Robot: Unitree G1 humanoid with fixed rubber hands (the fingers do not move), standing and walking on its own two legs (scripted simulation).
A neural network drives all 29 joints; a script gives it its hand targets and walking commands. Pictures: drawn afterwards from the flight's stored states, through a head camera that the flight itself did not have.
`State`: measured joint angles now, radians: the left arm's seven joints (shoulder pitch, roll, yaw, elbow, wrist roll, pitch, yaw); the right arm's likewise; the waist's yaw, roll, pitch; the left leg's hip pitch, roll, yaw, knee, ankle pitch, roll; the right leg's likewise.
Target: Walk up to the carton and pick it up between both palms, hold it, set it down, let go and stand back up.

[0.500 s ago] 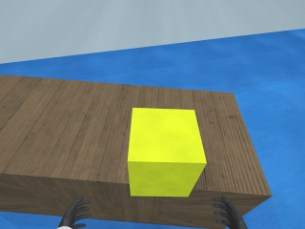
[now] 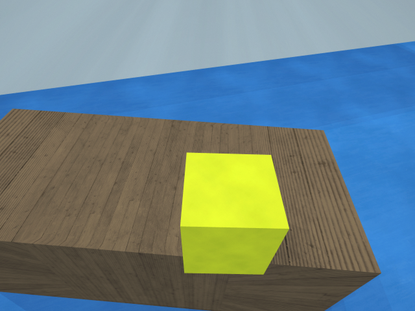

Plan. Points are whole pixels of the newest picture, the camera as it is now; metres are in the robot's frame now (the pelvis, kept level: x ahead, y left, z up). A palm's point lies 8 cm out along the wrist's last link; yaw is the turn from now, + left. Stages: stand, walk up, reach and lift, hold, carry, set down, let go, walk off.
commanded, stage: stand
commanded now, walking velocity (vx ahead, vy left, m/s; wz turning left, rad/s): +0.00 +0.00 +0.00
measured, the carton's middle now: (226, 215) +0.37 -0.05 -0.08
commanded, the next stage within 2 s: none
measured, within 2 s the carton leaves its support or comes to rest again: neither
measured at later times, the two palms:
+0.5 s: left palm out of the picture -0.01 +0.22 -0.15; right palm out of the picture -0.01 -0.18 -0.14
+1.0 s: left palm out of the picture +0.00 +0.25 -0.16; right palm out of the picture -0.02 -0.14 -0.15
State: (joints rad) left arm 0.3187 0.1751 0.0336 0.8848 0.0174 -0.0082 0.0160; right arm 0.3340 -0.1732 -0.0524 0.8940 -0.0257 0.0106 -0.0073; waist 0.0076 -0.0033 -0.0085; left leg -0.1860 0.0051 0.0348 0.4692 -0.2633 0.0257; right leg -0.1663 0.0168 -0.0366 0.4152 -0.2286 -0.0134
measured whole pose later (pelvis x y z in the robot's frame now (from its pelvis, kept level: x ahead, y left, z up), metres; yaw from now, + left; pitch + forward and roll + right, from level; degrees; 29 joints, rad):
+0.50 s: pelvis +0.02 +0.03 +0.00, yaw -1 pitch -2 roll +0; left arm 0.34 0.09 0.00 1.15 0.01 -0.01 0.04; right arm 0.35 -0.10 -0.01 1.12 -0.01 -0.01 -0.04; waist 0.00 -0.01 0.00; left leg -0.11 -0.04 0.06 0.40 -0.27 0.06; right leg -0.11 -0.03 0.00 0.39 -0.25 0.03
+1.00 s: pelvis +0.04 +0.06 +0.00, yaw -1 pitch -2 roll +0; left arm 0.31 0.09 -0.01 1.22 0.00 0.01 0.06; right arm 0.36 -0.08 0.01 1.19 -0.01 -0.02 -0.05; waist -0.01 -0.03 0.02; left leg -0.07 -0.10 0.09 0.39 -0.29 0.11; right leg -0.11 -0.09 0.02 0.44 -0.30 0.08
